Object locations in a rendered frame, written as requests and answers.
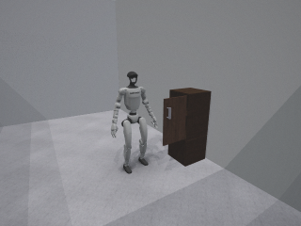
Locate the right robot hand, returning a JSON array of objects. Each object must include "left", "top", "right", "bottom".
[{"left": 111, "top": 123, "right": 118, "bottom": 137}]

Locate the left robot hand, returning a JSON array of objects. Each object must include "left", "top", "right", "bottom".
[{"left": 150, "top": 116, "right": 158, "bottom": 128}]

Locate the handle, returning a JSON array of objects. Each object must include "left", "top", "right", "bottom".
[{"left": 167, "top": 107, "right": 171, "bottom": 120}]

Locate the cupboard door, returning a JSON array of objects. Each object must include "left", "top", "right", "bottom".
[{"left": 163, "top": 95, "right": 187, "bottom": 146}]

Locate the robot right forearm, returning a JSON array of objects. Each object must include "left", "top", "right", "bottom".
[{"left": 112, "top": 103, "right": 119, "bottom": 124}]

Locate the robot right upper arm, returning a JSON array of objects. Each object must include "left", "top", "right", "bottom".
[{"left": 116, "top": 88, "right": 126, "bottom": 109}]

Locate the left robot foot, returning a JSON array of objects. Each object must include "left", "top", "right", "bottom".
[{"left": 138, "top": 157, "right": 149, "bottom": 166}]

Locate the humanoid robot torso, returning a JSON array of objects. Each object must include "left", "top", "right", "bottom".
[{"left": 123, "top": 86, "right": 141, "bottom": 124}]

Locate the robot left upper arm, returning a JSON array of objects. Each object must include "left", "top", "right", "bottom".
[{"left": 139, "top": 87, "right": 149, "bottom": 105}]

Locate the robot left forearm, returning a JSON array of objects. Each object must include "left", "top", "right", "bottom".
[{"left": 145, "top": 102, "right": 154, "bottom": 117}]

